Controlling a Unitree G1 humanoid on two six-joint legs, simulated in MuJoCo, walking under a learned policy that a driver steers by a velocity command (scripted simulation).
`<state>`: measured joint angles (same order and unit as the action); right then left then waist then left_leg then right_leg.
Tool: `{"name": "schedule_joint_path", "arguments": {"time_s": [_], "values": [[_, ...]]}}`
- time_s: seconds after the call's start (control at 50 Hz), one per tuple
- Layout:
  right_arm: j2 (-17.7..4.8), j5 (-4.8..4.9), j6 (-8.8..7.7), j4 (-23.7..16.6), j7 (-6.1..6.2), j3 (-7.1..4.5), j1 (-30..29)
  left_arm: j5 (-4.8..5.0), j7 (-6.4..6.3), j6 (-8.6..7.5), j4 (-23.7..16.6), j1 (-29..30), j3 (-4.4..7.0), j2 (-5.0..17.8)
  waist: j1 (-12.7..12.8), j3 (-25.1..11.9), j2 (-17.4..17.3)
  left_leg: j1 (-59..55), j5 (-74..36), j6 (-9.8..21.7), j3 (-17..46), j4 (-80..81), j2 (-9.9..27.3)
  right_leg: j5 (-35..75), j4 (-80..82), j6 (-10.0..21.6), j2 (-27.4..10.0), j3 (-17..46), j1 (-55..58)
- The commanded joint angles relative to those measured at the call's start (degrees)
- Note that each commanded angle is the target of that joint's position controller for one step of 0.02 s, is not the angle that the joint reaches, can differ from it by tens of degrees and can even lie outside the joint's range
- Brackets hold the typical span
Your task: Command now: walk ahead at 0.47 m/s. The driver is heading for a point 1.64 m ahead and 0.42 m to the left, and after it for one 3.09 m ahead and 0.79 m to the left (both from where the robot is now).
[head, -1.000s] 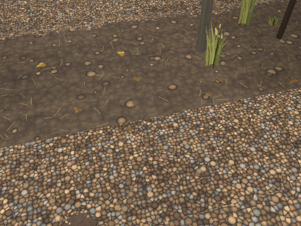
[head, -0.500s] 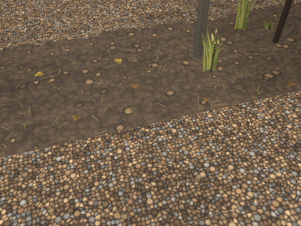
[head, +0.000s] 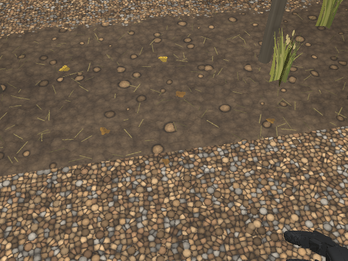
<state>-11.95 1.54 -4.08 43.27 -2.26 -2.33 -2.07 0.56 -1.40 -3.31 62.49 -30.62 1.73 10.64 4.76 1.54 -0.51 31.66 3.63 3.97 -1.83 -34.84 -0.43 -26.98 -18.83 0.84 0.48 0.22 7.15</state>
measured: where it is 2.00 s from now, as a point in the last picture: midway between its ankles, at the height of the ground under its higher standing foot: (194, 188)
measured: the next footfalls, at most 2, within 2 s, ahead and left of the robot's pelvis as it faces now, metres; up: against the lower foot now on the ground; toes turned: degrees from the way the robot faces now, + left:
left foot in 0.02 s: +0.17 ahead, +0.10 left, +0.00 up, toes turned +1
right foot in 0.74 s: +0.62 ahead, -0.22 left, -0.18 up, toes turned -2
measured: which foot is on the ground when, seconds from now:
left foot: up 0.00-0.00, down 0.02-0.74, up 0.76-1.00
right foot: down 0.00-0.02, up 0.04-0.72, down 0.74-1.00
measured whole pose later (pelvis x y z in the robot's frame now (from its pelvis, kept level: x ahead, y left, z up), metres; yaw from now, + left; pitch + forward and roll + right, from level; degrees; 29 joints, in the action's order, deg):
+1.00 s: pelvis +0.56 -0.12 -0.16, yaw +4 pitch +2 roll -1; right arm -13.4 1.0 -0.6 46.2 2.3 -2.6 11.4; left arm -1.6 -0.1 -4.0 54.5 -12.7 1.4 11.5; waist -0.1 4.9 -3.7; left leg 38.7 13.9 -4.3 3.6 -59.9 3.7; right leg -13.7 -29.6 2.9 0.7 -7.4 -17.9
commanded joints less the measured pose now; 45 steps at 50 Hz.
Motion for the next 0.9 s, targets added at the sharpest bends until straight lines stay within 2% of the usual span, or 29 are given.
{"name": "schedule_joint_path", "arguments": {"time_s": [0.02,0.04,0.06,0.08,0.1,0.12,0.14,0.18,0.26,0.28,0.32,0.36,0.4,0.44,0.5,0.6,0.64,0.68,0.7,0.72,0.74,0.76,0.78,0.8,0.82,0.84,0.86,0.88,0.9], "values": [[-13.27,-0.15,-0.53,3.70,0.33,-4.58,26.26,-0.59,-0.13,0.04,-3.76,3.61,1.41,9.59,-16.41,-11.16,1.10,-39.23,1.48,6.41,9.92,2.78,5.83,50.58,-32.00,4.22,-8.06,1.57,-21.16],[-16.48,-0.20,-0.68,5.05,-0.22,-4.59,29.26,-0.87,1.18,-1.05,-2.89,-7.58,-0.88,-0.02,-9.72,-22.10,-15.70,-56.89,10.59,17.06,37.80,8.54,20.44,-1.73,-54.98,1.14,3.49,3.02,-39.54],[-11.31,-0.19,-0.73,5.74,-0.68,-3.55,30.05,1.16,1.93,-2.99,-2.05,-5.74,0.31,4.24,-11.95,-21.54,-14.82,-54.92,16.53,18.86,47.99,17.75,20.85,-5.62,-61.91,2.38,4.04,10.81,-47.08],[-8.64,-0.17,-0.90,5.24,-0.53,-2.77,24.11,2.45,1.89,-3.51,-5.14,2.66,1.49,8.27,-10.83,-9.00,-10.74,-45.35,14.55,16.16,38.17,18.60,19.54,-1.61,-63.54,2.74,0.59,7.99,-52.04],[-7.48,-0.63,-1.32,3.84,-0.68,-2.23,18.24,2.06,1.24,-3.40,-7.06,7.98,1.79,9.19,-9.19,-4.30,-4.01,-34.98,7.64,14.43,31.17,19.82,18.25,4.26,-62.07,2.94,-2.25,6.55,-49.33],[-6.19,-1.63,-1.85,2.92,-1.13,-1.57,13.99,0.89,0.53,-2.71,-7.19,9.04,2.38,9.07,-6.42,-1.94,-0.52,-25.34,-0.03,12.99,24.13,21.08,15.69,8.49,-58.27,2.61,-4.51,5.91,-44.38],[-4.95,-2.16,-2.30,2.86,-1.25,-1.21,12.24,0.46,0.21,-1.71,-7.20,7.29,2.43,7.70,-4.26,-2.53,-1.15,-20.83,-1.83,12.00,20.14,22.55,13.74,10.79,-55.06,2.57,-6.44,6.46,-39.60],[-4.27,-1.50,-2.64,4.26,-0.75,-0.67,13.75,0.60,-0.10,-0.30,-7.91,6.78,2.64,6.08,-3.04,-1.86,-1.88,-18.33,-1.58,11.93,17.15,25.64,12.41,11.74,-48.73,2.54,-8.27,6.39,-37.43],[-8.87,-1.06,-1.99,6.68,1.41,-1.37,19.67,-0.30,0.21,0.10,-13.22,17.02,3.33,7.58,-4.69,1.58,-0.99,-22.02,-3.03,11.82,15.17,29.02,12.44,21.70,-33.63,1.32,-9.73,5.86,-46.80],[-9.65,-1.60,-1.42,7.47,1.70,-1.70,20.81,-0.76,0.54,0.16,-13.64,17.89,2.95,6.17,-4.91,0.27,-0.90,-21.94,-6.59,11.67,13.02,28.14,11.83,24.97,-32.45,0.61,-9.27,4.87,-45.37],[-9.73,-2.30,-1.29,8.74,1.79,-1.84,24.31,0.06,1.57,0.22,-12.35,16.07,3.28,6.34,-4.86,-2.06,-1.16,-23.44,-6.20,11.58,11.16,25.59,11.64,32.62,-34.61,0.06,-8.59,4.11,-44.46],[-8.41,-1.48,-1.27,9.42,1.71,-1.30,25.50,0.44,1.88,0.32,-13.32,19.03,3.64,7.59,-5.58,0.29,-1.04,-24.12,-2.78,11.35,11.78,25.02,12.14,33.74,-34.83,0.43,-8.88,4.52,-48.83],[-7.25,-0.58,-1.62,12.70,3.07,-0.98,33.93,1.40,2.58,-1.50,-17.71,28.74,4.10,9.39,-8.42,3.67,-2.57,-39.33,1.61,9.77,15.42,22.67,13.95,33.05,-30.04,1.26,-9.98,7.63,-66.41],[-8.50,-1.24,-1.51,13.10,3.98,-1.32,37.38,0.61,4.09,-3.36,-19.73,34.80,3.73,8.86,-10.51,4.23,-2.98,-44.71,2.04,9.01,16.85,19.29,15.35,34.73,-25.91,2.05,-9.85,7.49,-71.64],[-8.64,-1.54,-0.73,10.70,5.80,-0.93,34.33,-0.92,6.25,-4.06,-20.26,37.55,2.51,6.05,-10.47,5.42,-2.81,-30.78,8.01,7.47,11.59,15.97,12.23,50.39,-18.11,1.41,-7.91,4.00,-57.41],[-8.64,-0.07,-0.67,9.83,5.19,-0.98,35.36,0.06,7.71,-3.35,-22.91,40.98,1.29,6.02,-11.86,8.58,-2.60,-27.16,11.27,4.50,8.99,7.93,11.68,51.88,-12.46,3.50,-6.64,3.31,-50.48],[-8.66,0.16,0.51,9.46,5.33,-1.23,34.81,0.55,8.07,-3.31,-21.47,38.44,0.95,6.37,-11.64,7.51,-2.98,-27.69,10.53,2.14,6.66,2.48,10.42,55.93,-7.70,2.48,-6.80,3.30,-43.01],[-8.80,-0.10,1.53,9.04,5.26,-1.15,34.35,0.40,7.59,-3.07,-17.77,30.53,1.63,8.11,-9.37,2.39,-2.21,-31.15,4.10,0.66,6.28,-9.93,8.72,59.46,-4.29,1.45,-7.00,3.64,-34.01],[-8.69,-0.26,1.69,8.70,5.19,-0.90,33.50,0.01,7.15,-3.08,-14.35,21.49,2.29,9.53,-6.19,-1.22,-2.31,-31.24,1.24,-0.14,6.75,-20.59,7.20,61.93,-1.58,1.16,-6.49,3.30,-26.39],[-8.80,0.11,1.69,8.92,4.68,-0.82,30.72,-0.03,6.73,-3.14,-10.01,10.70,3.02,10.84,-0.19,-5.15,-0.71,-26.54,0.55,-2.42,4.85,-34.77,5.17,69.97,4.48,0.75,-6.77,1.43,-13.01],[-7.64,-0.02,1.01,10.48,3.91,-0.88,31.69,-1.59,6.33,-2.92,-6.98,1.64,3.71,13.58,4.35,-9.04,7.29,-13.08,26.33,-6.02,2.89,-55.48,-1.17,76.76,1.56,2.97,-10.06,1.02,4.94],[-1.75,0.04,0.72,12.08,3.56,-0.34,42.03,-3.75,6.19,-3.26,-5.76,-0.13,2.64,17.59,-0.54,-14.82,20.56,7.56,58.95,-7.74,11.86,-77.68,-5.22,109.34,-23.23,3.97,-16.50,4.28,23.83],[-3.93,2.46,-0.61,11.63,2.70,0.10,48.12,-2.54,5.86,-2.56,-5.52,-3.10,4.04,19.87,-0.73,-25.67,26.00,14.86,53.06,-8.67,19.48,-82.17,-4.98,117.50,-29.13,13.17,-24.55,14.62,31.30],[-6.80,2.12,-0.94,9.63,2.86,-0.27,43.33,-1.66,5.32,-1.41,-7.61,1.79,3.25,15.56,-0.40,-26.30,14.24,16.71,46.21,-8.80,17.70,-71.79,-1.16,99.76,-22.16,12.85,-23.32,15.75,24.59],[-5.63,2.86,-0.27,7.94,3.54,0.17,39.12,-1.18,5.20,-0.93,-8.18,7.08,3.44,15.71,-3.17,-26.20,8.34,18.42,40.36,-8.14,14.85,-71.30,1.80,76.12,-17.61,16.32,-27.21,21.24,19.01],[-4.73,3.38,1.20,7.02,4.72,0.25,37.32,-1.31,4.93,-0.99,-10.92,16.06,2.90,15.84,-7.56,-24.05,5.74,11.79,25.35,-7.49,11.44,-63.31,5.34,48.99,-6.51,18.89,-30.44,28.52,0.61],[-7.70,1.67,2.96,7.10,5.86,-0.48,32.26,-2.15,4.19,-1.75,-13.91,21.49,2.07,12.83,-6.86,-16.67,3.50,7.28,18.76,-6.18,11.22,-61.65,6.19,47.68,-2.08,18.56,-30.65,29.07,-13.93],[-6.60,0.42,4.36,6.48,6.02,-0.99,31.05,-2.44,3.56,-2.22,-13.71,25.09,1.45,12.20,-9.94,-8.70,3.40,1.07,16.23,-7.23,10.68,-52.61,7.16,52.96,-0.96,16.71,-25.52,18.33,-27.08],[-5.24,-0.54,4.68,5.98,6.06,-1.02,30.65,-2.77,3.30,-2.28,-13.73,26.03,1.30,11.58,-10.49,-7.13,5.27,-1.04,15.69,-7.98,9.84,-45.06,7.00,53.61,-1.11,15.27,-21.91,11.34,-29.81]]}}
